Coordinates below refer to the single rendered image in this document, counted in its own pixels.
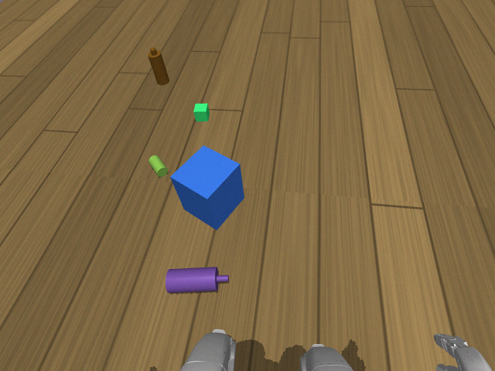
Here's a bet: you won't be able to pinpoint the right robot hand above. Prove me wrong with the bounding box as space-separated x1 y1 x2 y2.
434 334 493 371

